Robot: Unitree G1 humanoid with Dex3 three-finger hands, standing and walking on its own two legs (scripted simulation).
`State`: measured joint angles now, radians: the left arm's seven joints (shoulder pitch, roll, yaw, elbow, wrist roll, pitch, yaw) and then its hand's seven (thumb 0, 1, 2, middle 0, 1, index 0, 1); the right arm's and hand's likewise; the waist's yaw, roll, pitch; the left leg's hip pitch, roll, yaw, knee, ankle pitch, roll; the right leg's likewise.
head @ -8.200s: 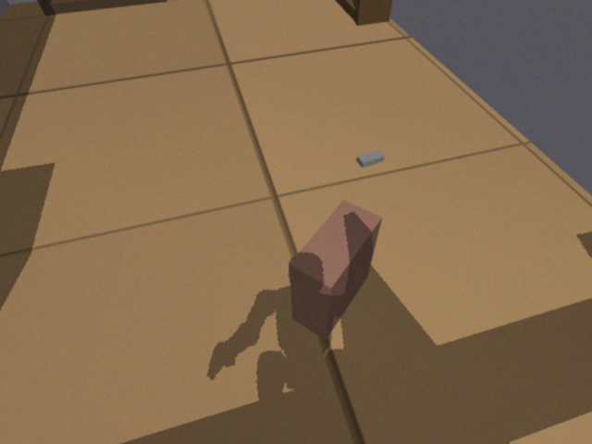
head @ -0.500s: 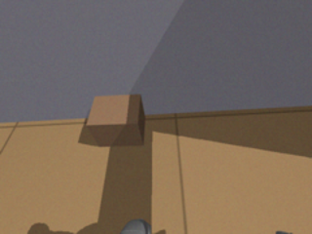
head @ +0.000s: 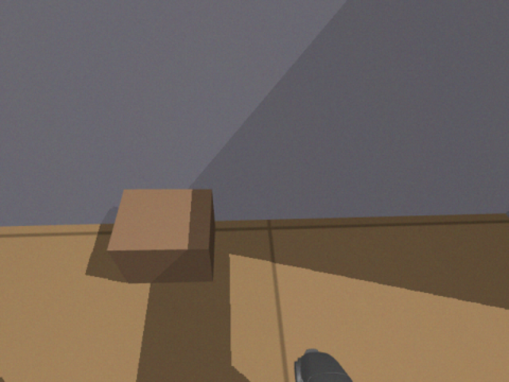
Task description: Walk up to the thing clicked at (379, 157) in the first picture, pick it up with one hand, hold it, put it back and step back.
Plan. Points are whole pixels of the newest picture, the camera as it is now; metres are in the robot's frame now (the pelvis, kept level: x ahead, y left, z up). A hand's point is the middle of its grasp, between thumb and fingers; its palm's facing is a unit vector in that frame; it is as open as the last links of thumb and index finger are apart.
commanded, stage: walk up
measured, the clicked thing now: out of the picture -0.04 +1.35 -0.76
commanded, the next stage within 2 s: none
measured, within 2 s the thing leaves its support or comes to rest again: neither
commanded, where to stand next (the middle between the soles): +0.35 -0.03 m, yaw +96 degrees
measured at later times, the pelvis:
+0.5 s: pelvis +0.21 -0.07 +0.00, yaw +24 degrees
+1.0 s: pelvis +0.36 -0.09 -0.03, yaw +47 degrees
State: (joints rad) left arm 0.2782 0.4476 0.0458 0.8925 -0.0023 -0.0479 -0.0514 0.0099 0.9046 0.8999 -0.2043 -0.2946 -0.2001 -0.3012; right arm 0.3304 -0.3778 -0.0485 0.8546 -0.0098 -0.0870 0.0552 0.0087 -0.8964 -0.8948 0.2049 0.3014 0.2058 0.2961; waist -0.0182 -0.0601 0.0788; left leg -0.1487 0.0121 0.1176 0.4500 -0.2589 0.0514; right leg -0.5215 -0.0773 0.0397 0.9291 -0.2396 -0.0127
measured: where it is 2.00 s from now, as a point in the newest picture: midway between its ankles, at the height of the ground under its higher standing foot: (269, 346)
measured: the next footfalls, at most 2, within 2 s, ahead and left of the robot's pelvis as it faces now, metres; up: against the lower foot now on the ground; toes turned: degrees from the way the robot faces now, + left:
right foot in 0.26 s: +0.28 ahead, -0.14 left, +0.00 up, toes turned +17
left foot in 0.68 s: +0.36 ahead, +0.09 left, +0.00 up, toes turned +40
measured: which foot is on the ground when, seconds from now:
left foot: down 0.00-0.28, up 0.30-0.66, down 0.68-1.00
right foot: up 0.00-0.24, down 0.26-0.72, up 0.74-1.00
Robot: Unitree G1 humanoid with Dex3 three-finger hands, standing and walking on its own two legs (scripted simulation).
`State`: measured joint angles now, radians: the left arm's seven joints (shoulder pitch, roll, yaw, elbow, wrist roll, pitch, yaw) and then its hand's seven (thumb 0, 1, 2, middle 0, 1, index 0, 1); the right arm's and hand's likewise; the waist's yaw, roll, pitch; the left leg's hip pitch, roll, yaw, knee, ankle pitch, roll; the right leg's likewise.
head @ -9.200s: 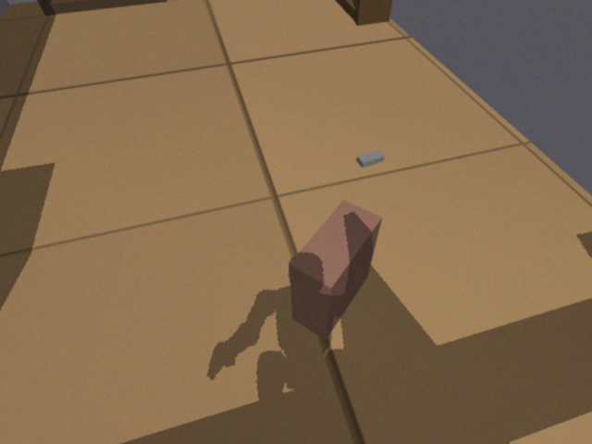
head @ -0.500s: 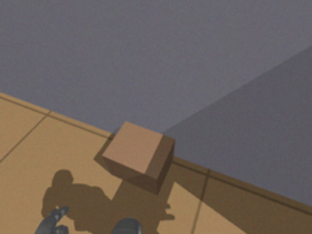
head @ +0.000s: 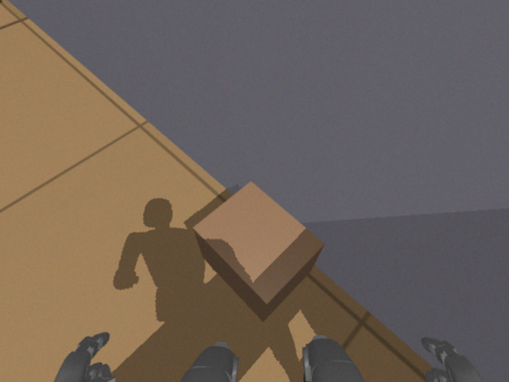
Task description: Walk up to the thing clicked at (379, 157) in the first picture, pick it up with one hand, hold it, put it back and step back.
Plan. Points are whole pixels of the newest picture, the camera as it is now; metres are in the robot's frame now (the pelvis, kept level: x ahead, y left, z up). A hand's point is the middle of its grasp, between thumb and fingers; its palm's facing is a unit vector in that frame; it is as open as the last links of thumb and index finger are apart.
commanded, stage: walk up
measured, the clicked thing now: out of the picture +0.78 +1.27 -0.73
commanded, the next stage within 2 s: none
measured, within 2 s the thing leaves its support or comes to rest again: neither
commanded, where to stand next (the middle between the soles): +0.04 +0.05 m, yaw +49 degrees
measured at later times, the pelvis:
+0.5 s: pelvis -0.06 -0.01 -0.01, yaw +23 degrees
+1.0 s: pelvis -0.02 -0.01 +0.01, yaw +41 degrees
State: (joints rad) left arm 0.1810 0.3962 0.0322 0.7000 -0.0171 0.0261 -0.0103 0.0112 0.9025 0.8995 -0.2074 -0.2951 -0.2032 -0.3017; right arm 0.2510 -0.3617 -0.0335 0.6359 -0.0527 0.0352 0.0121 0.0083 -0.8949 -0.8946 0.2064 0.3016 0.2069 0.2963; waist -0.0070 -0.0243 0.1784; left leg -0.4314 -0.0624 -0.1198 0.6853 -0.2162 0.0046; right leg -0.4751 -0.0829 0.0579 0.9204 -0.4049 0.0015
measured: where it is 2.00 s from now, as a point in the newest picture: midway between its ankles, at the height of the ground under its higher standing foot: outside the picture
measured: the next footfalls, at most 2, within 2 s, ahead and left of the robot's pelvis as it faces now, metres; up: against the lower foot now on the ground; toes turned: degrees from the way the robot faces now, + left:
right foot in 0.06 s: +0.09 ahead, -0.18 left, +0.00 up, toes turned +3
left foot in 0.46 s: -0.07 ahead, +0.14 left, +0.00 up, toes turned +23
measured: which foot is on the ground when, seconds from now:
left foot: down 0.00-0.06, up 0.08-0.44, down 0.46-0.86, up 0.88-1.00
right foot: up 0.00-0.04, down 0.06-0.48, up 0.50-0.80, down 0.82-1.00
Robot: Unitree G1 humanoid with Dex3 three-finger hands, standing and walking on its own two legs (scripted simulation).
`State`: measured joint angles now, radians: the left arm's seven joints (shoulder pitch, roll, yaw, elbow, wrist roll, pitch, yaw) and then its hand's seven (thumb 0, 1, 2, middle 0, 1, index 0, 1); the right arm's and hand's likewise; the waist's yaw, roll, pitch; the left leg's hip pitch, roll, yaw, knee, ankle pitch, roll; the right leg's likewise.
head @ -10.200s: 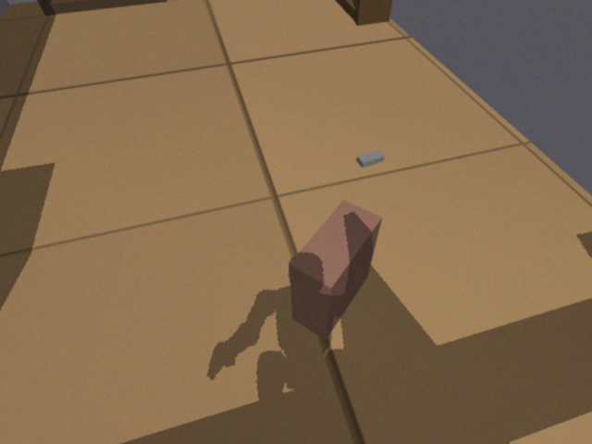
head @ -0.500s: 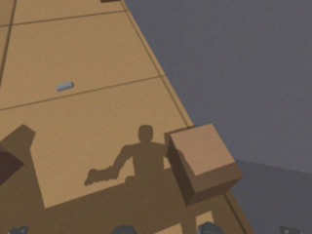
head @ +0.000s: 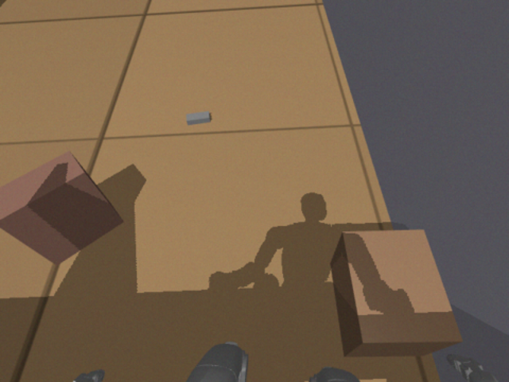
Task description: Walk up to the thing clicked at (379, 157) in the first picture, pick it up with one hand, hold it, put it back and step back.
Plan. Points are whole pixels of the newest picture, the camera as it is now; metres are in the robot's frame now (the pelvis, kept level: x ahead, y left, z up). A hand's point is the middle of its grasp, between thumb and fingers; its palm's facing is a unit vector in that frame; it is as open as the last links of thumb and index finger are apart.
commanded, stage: walk up
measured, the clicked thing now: (198, 118) +1.45 +0.44 -0.74
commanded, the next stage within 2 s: stand in 1.28 s
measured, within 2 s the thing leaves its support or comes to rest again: neither
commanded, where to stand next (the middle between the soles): +0.08 +0.01 m, yaw +8 degrees
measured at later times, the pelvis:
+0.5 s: pelvis +0.00 +0.00 -0.01, yaw +8 degrees
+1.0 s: pelvis +0.02 +0.00 +0.01, yaw +11 degrees
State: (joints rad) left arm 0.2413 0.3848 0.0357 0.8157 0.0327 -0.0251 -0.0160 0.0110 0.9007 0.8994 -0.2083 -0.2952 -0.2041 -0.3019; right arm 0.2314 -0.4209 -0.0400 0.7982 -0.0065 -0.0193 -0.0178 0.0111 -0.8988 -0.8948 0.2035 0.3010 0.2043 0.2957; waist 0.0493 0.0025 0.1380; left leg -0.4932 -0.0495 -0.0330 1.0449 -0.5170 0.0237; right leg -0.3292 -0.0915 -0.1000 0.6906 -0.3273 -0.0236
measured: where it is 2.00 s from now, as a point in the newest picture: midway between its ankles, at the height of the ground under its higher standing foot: outside the picture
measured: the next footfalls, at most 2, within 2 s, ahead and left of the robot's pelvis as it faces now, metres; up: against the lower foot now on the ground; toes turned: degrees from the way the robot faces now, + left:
left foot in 0.16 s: +0.09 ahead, +0.13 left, +0.00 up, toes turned +5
right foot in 0.44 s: +0.06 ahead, -0.15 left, +0.00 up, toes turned +5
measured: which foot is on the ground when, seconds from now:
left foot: up 0.00-0.14, down 0.16-1.00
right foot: down 0.00-0.20, up 0.22-0.42, down 0.44-1.00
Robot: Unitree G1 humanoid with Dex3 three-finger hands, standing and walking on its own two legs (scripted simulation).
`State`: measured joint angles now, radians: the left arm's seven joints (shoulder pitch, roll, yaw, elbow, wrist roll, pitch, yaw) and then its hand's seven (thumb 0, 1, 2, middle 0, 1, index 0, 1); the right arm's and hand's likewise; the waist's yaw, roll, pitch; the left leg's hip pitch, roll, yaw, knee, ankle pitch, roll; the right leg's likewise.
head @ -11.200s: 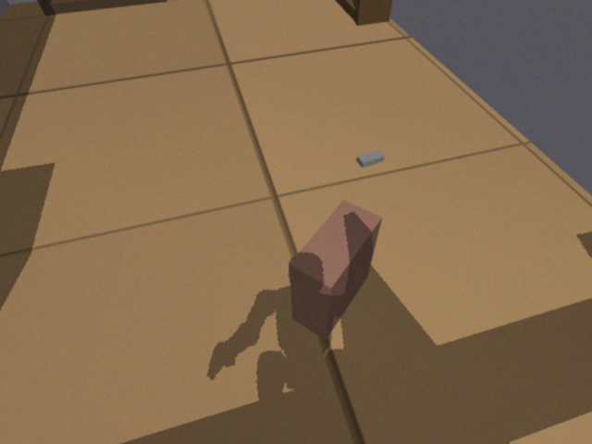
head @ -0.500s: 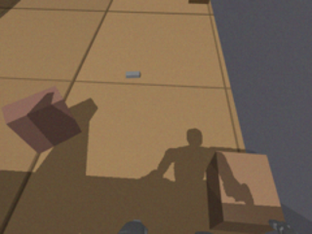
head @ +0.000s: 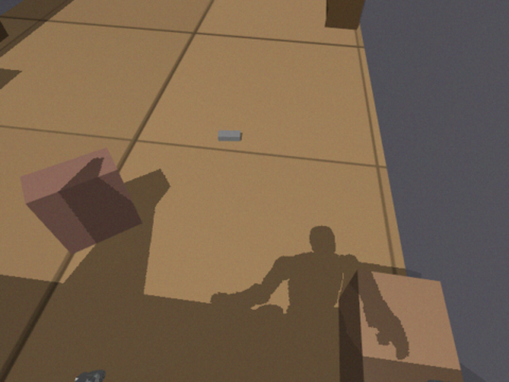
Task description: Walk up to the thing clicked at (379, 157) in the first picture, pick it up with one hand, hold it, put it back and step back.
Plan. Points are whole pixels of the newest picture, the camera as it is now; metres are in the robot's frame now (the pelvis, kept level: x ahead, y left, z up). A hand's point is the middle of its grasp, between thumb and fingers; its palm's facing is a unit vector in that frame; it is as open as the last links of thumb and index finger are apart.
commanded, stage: walk up
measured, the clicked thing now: (229, 135) +1.49 +0.15 -0.75
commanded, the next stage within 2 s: stand in 0.28 s
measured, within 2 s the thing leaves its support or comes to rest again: neither
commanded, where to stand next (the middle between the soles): +0.06 -0.01 m, yaw -3 degrees
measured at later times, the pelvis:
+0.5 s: pelvis +0.00 -0.01 +0.01, yaw -1 degrees
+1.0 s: pelvis +0.01 -0.02 +0.01, yaw -2 degrees
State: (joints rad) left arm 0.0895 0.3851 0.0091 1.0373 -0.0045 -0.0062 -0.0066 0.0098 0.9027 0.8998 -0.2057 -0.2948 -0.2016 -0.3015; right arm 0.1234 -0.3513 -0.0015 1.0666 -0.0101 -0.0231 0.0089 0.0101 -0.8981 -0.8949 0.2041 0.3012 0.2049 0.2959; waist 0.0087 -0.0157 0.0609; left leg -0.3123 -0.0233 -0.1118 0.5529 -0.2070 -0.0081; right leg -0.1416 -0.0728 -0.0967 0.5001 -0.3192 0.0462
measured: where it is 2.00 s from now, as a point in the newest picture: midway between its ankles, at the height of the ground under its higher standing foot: outside the picture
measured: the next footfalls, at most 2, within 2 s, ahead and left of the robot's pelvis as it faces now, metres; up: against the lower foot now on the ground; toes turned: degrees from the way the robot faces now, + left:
none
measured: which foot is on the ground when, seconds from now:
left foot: down 0.00-1.00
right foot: down 0.00-1.00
